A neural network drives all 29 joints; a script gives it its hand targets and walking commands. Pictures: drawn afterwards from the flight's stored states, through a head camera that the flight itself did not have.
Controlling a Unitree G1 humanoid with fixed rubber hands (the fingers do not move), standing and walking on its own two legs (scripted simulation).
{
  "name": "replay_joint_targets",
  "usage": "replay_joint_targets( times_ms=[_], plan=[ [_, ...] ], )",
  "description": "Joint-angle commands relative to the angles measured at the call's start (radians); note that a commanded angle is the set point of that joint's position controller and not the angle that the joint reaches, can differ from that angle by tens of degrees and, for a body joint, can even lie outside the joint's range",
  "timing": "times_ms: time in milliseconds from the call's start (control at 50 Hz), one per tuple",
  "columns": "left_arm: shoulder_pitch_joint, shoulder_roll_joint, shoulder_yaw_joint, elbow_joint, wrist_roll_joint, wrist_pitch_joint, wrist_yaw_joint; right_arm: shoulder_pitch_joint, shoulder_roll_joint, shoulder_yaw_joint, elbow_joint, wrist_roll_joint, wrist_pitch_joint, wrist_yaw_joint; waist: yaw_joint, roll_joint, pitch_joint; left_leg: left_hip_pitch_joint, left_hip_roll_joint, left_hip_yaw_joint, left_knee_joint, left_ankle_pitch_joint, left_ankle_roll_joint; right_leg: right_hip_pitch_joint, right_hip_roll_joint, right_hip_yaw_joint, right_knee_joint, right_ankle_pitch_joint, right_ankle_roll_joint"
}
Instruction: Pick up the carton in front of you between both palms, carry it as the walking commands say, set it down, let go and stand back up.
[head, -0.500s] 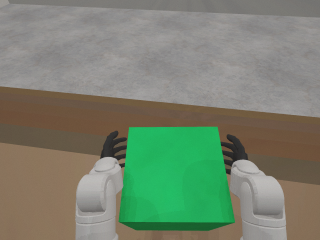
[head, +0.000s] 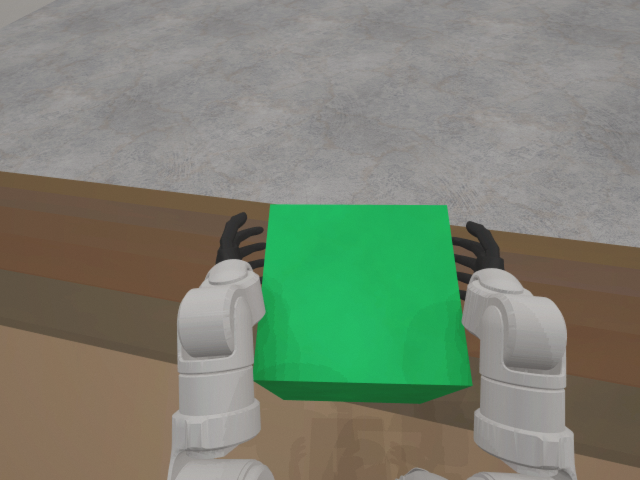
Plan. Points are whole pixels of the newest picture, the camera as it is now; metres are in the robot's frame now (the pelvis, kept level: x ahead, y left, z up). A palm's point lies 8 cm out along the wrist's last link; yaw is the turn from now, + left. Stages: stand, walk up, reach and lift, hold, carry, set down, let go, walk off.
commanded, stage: carry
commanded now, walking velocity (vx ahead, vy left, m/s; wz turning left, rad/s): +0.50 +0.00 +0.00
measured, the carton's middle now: (354, 315) +0.32 +0.01 +0.01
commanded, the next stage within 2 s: none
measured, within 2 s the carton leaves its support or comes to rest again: neither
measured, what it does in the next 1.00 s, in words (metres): goes down: left foot, then right foot 0.14 m lower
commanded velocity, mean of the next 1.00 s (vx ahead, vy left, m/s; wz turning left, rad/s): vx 0.50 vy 0.00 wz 0.00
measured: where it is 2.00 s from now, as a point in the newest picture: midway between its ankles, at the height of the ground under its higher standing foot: (361, 251)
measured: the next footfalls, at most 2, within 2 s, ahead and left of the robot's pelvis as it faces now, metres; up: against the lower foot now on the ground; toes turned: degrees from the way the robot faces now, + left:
left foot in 0.38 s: +0.40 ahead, +0.08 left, +0.00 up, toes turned +5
right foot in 0.84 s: +0.66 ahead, -0.06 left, -0.14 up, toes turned -4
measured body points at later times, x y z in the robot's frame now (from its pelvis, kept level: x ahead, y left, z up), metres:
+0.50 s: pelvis +0.31 +0.01 +0.00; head +0.34 +0.02 +0.45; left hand +0.69 +0.13 +0.11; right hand +0.65 -0.16 +0.11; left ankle +0.36 +0.07 -0.71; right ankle +0.18 -0.09 -0.61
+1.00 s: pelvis +0.62 -0.03 -0.15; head +0.62 -0.03 +0.30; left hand +0.97 +0.13 -0.03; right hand +0.98 -0.16 -0.03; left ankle +0.59 +0.10 -0.73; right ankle +0.62 -0.06 -0.85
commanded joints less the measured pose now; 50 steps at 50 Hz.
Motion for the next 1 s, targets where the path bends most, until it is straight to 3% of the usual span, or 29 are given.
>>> replay_joint_targets(
  times_ms=[0, 20, 80, 100, 160, 200, 240, 300, 340, 360, 380, 400, 440, 480, 580, 620, 640, 700, 740, 760, 780, 800, 820, 840, 860, 880, 920, 940, 980],
  plan=[
    [-0.594, -0.834, -0.599, 0.038, -0.378, -0.004, -0.234, -0.624, 0.848, 0.528, 0.095, 0.26, -0.067, 0.15, -0.034, -0.164, -0.355, -0.437, 0.019, -0.081, 0.252, 0.132, 0.07, 0.525, -0.243, 0.437, -0.303, 0.144, -0.029],
    [-0.643, -0.873, -0.62, 0.017, -0.365, -0.021, -0.243, -0.683, 0.884, 0.546, 0.092, 0.249, -0.089, 0.159, -0.054, -0.09, -0.351, -0.437, 0.044, -0.073, 0.205, 0.183, 0.071, 0.49, -0.248, 0.413, -0.328, 0.091, -0.019],
    [-0.711, -0.943, -0.61, 0.099, -0.382, -0.056, -0.253, -0.747, 0.899, 0.558, 0.134, 0.245, -0.126, 0.169, -0.032, -0.117, -0.349, -0.472, 0.041, -0.052, 0.117, 0.235, 0.084, 0.451, -0.244, 0.348, -0.352, 0.068, -0.021],
    [-0.674, -0.935, -0.593, 0.136, -0.374, -0.061, -0.252, -0.844, 0.912, 0.583, 0.057, 0.286, -0.15, 0.167, -0.013, -0.14, -0.382, -0.511, 0.022, -0.036, 0.115, 0.192, 0.079, 0.503, -0.255, 0.379, -0.33, 0.139, -0.086],
    [-0.733, -0.887, -0.597, 0.161, -0.353, -0.079, -0.24, -0.814, 0.87, 0.559, 0.163, 0.239, -0.162, 0.152, -0.001, -0.156, -0.404, -0.603, -0.005, -0.004, -0.008, 0.23, 0.072, 0.647, -0.215, 0.289, -0.237, 0.453, -0.09],
    [-0.701, -0.862, -0.554, 0.165, -0.334, -0.082, -0.224, -0.897, 0.851, 0.558, 0.111, 0.265, -0.16, 0.146, 0.011, -0.166, -0.398, -0.597, -0.001, 0.005, -0.158, 0.261, 0.063, 0.656, -0.219, 0.281, -0.193, 0.424, -0.118],
    [-0.761, -0.822, -0.545, 0.178, -0.311, -0.078, -0.207, -0.784, 0.8, 0.492, 0.257, 0.224, -0.14, 0.14, 0.002, -0.075, -0.323, -0.443, -0.034, 0.081, -0.383, 0.437, 0.072, 0.516, -0.161, 0.176, -0.229, 0.464, -0.064],
    [-0.689, -0.802, -0.497, 0.246, -0.279, -0.053, -0.196, -0.88, 0.81, 0.491, 0.197, 0.269, -0.127, 0.153, 0.005, -0.182, -0.325, -0.241, -0.088, 0.172, -0.448, 0.436, 0.095, 0.452, -0.144, 0.13, -0.182, 0.477, -0.058],
    [-0.706, -0.844, -0.501, 0.244, -0.286, -0.041, -0.194, -0.841, 0.808, 0.48, 0.218, 0.251, -0.119, 0.16, -0.118, -0.128, -0.42, 0.017, -0.115, 0.191, -0.449, 0.496, 0.141, 0.395, -0.106, 0.028, 0.117, 0.682, 0.0],
    [-0.761, -0.851, -0.525, 0.236, -0.284, -0.033, -0.189, -0.838, 0.817, 0.455, 0.246, 0.268, -0.116, 0.166, -0.206, 0.03, -0.464, 0.224, -0.049, 0.062, -0.499, 0.622, 0.169, 0.229, -0.063, 0.048, 0.373, 0.536, 0.041],
    [-0.725, -0.852, -0.476, 0.254, -0.263, -0.028, -0.186, -0.839, 0.797, 0.472, 0.285, 0.268, -0.102, 0.161, -0.159, 0.161, -0.489, 0.362, 0.206, -0.378, -0.591, 0.664, 0.255, -0.037, 0.064, 0.099, 0.612, -0.107, 0.079],
    [-0.703, -0.865, -0.471, 0.257, -0.278, -0.02, -0.188, -0.873, 0.827, 0.492, 0.224, 0.31, -0.116, 0.158, -0.168, 0.283, -0.548, 0.535, 0.266, -0.59, -0.634, 0.683, 0.383, -0.24, 0.127, 0.184, 0.768, -0.347, 0.075],
    [-0.752, -0.863, -0.443, 0.238, -0.267, -0.021, -0.186, -0.876, 0.904, 0.496, 0.265, 0.355, -0.107, 0.178, -0.195, 0.155, -0.486, 0.53, 0.219, -0.499, -0.533, 0.767, 0.345, -0.413, 0.057, 0.301, 0.769, -0.348, 0.047],
    [-0.838, -0.908, -0.451, 0.153, -0.262, -0.043, -0.183, -0.93, 1.009, 0.549, 0.227, 0.397, -0.122, 0.214, -0.13, -0.013, -0.461, 0.32, 0.19, -0.388, -0.541, 0.613, 0.284, -0.293, 0.006, 0.297, 0.558, -0.251, 0.063],
    [-0.722, -0.909, -0.483, 0.181, -0.217, -0.079, -0.195, -1.003, 0.98, 0.613, 0.126, 0.411, -0.165, 0.206, -0.115, 0.012, -0.425, 0.103, 0.179, -0.21, -0.531, 0.588, 0.252, -0.15, -0.007, 0.229, 0.364, 0.153, 0.074],
    [-0.798, -0.835, -0.486, 0.09, -0.242, -0.073, -0.203, -0.888, 0.968, 0.589, 0.201, 0.379, -0.145, 0.19, -0.195, -0.065, -0.37, 0.278, 0.091, -0.199, -0.402, 0.549, 0.237, -0.32, 0.0, 0.222, 0.173, 0.343, 0.064],
    [-0.722, -0.896, -0.494, 0.174, -0.263, -0.048, -0.209, -0.954, 0.916, 0.6, 0.061, 0.376, -0.157, 0.179, -0.218, -0.022, -0.39, 0.38, 0.078, -0.21, -0.329, 0.54, 0.231, -0.371, -0.003, 0.217, 0.083, 0.4, 0.059],
    [-0.786, -0.824, -0.49, 0.091, -0.26, -0.035, -0.202, -0.816, 0.906, 0.544, 0.196, 0.357, -0.121, 0.175, -0.218, 0.053, -0.308, 0.099, 0.007, -0.129, -0.328, 0.255, 0.181, -0.054, 0.05, 0.137, -0.182, 0.616, 0.064],
    [-0.634, -0.749, -0.441, 0.23, -0.187, -0.003, -0.197, -0.791, 0.87, 0.538, 0.259, 0.339, -0.105, 0.179, -0.16, 0.046, -0.254, -0.112, 0.023, -0.107, -0.271, 0.168, 0.136, 0.157, 0.064, 0.111, -0.175, 0.697, 0.055],
    [-0.608, -0.769, -0.44, 0.246, -0.179, 0.0, -0.206, -0.869, 0.857, 0.552, 0.198, 0.322, -0.115, 0.174, -0.096, 0.107, -0.318, -0.109, 0.03, -0.068, -0.161, 0.266, 0.128, 0.272, 0.055, 0.092, -0.139, 0.721, 0.037],
    [-0.639, -0.711, -0.387, 0.254, -0.192, -0.005, -0.207, -0.85, 0.864, 0.548, 0.284, 0.337, -0.099, 0.177, 0.026, 0.046, -0.394, -0.151, 0.042, 0.014, 0.02, 0.466, 0.089, 0.478, 0.066, 0.057, -0.039, 0.655, 0.022],
    [-0.642, -0.709, -0.391, 0.272, -0.171, -0.005, -0.201, -0.867, 0.854, 0.523, 0.277, 0.329, -0.098, 0.174, 0.107, -0.09, -0.38, -0.198, -0.001, 0.068, 0.326, 0.538, 0.049, 0.534, 0.026, 0.114, -0.145, 0.535, -0.01],
    [-0.646, -0.724, -0.392, 0.248, -0.188, -0.005, -0.204, -0.962, 0.855, 0.52, 0.188, 0.333, -0.11, 0.16, 0.104, -0.228, -0.34, -0.402, -0.099, 0.052, 0.623, 0.067, 0.017, 0.637, -0.071, 0.268, -0.188, 0.716, -0.049],
    [-0.692, -0.706, -0.396, 0.253, -0.209, -0.004, -0.201, -0.936, 0.864, 0.499, 0.254, 0.31, -0.097, 0.145, 0.041, -0.272, -0.314, -0.64, -0.16, 0.012, 0.718, -0.225, 0.018, 0.784, -0.161, 0.394, -0.051, 0.859, -0.044],
    [-0.74, -0.715, -0.408, 0.265, -0.23, -0.012, -0.184, -0.86, 0.819, 0.424, 0.359, 0.267, -0.079, 0.135, -0.019, -0.352, -0.331, -0.722, -0.133, -0.039, 0.695, -0.082, 0.036, 0.698, -0.267, 0.632, -0.119, 0.583, -0.1],
    [-0.796, -0.789, -0.438, 0.234, -0.279, -0.03, -0.184, -0.894, 0.825, 0.41, 0.307, 0.271, -0.094, 0.129, -0.006, -0.229, -0.321, -0.732, -0.083, -0.086, 0.612, -0.024, 0.039, 0.624, -0.288, 0.75, -0.172, 0.273, -0.119],
    [-0.846, -0.825, -0.457, 0.266, -0.361, -0.032, -0.195, -0.808, 0.765, 0.351, 0.368, 0.205, -0.104, 0.109, -0.055, -0.003, -0.262, -0.706, -0.051, -0.128, 0.369, 0.122, 0.055, 0.501, -0.192, 0.558, -0.083, 0.365, -0.076],
    [-0.835, -0.849, -0.462, 0.278, -0.335, -0.054, -0.202, -0.851, 0.832, 0.358, 0.331, 0.18, -0.114, 0.11, -0.053, -0.151, -0.37, -0.66, -0.027, -0.14, 0.268, 0.095, 0.042, 0.476, -0.256, 0.642, -0.063, 0.143, -0.147],
    [-0.846, -0.971, -0.48, 0.314, -0.373, -0.071, -0.23, -0.921, 0.901, 0.388, 0.274, 0.202, -0.158, 0.129, -0.002, -0.094, -0.362, -0.607, -0.036, -0.101, 0.116, 0.213, 0.025, 0.419, -0.211, 0.632, -0.113, 0.299, -0.103]
  ],
)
